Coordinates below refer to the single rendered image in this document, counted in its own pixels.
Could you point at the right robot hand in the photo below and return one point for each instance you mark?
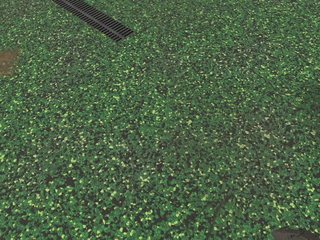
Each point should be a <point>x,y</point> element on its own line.
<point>293,234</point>

